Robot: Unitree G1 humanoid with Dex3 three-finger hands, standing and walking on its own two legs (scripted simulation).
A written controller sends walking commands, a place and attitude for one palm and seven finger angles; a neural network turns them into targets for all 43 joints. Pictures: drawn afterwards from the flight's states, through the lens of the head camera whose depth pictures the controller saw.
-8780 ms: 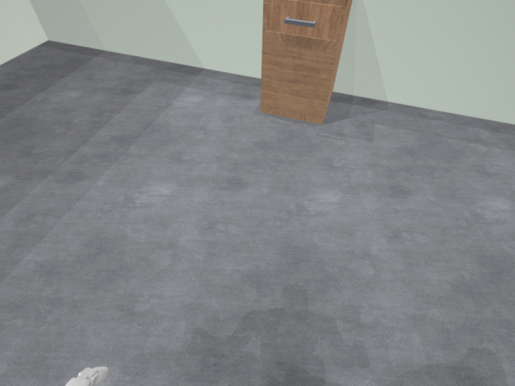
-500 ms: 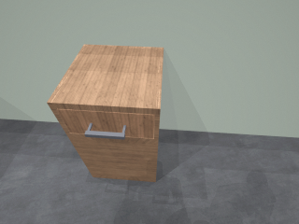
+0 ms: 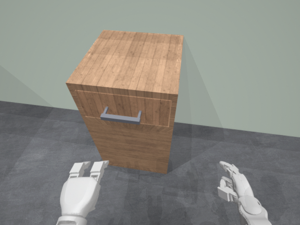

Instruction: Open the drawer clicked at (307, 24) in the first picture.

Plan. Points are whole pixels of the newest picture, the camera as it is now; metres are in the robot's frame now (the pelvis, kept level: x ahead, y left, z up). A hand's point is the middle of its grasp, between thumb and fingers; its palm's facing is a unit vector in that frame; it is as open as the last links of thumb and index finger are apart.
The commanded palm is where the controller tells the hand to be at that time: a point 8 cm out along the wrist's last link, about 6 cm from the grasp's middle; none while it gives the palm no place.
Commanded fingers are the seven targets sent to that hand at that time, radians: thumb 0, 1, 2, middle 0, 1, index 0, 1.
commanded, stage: raise the hand with hooked fingers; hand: left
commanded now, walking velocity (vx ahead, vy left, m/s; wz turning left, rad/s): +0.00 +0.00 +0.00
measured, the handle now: (121, 115) +0.52 +0.21 -0.11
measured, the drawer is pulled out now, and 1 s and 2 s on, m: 0.00 0.00 0.00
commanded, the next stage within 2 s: move the hooked fingers above the handle in 1.36 s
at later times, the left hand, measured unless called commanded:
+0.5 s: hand (74, 153) +0.26 +0.25 +0.04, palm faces +0.05 -0.11 -0.99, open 12.2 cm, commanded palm +0.24 +0.25 +0.10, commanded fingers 0.00 -0.34 0.37 -0.29 -1.10 -0.29 -1.10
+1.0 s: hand (59, 118) +0.32 +0.29 +0.12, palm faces +0.04 -0.05 -1.00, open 13.8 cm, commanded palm +0.29 +0.29 +0.16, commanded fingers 0.00 -0.50 0.30 -0.30 -1.20 -0.30 -1.20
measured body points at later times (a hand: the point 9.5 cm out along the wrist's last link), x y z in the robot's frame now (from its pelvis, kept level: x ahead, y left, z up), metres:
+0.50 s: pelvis +0.01 +0.03 +0.02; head +0.04 +0.00 +0.47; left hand +0.25 +0.25 +0.10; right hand +0.18 -0.21 -0.10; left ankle -0.01 +0.12 -0.70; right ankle +0.02 -0.07 -0.70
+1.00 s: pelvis +0.02 +0.04 +0.04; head +0.04 +0.01 +0.48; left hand +0.31 +0.29 +0.17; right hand +0.23 -0.16 -0.07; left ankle -0.01 +0.12 -0.70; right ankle +0.02 -0.07 -0.70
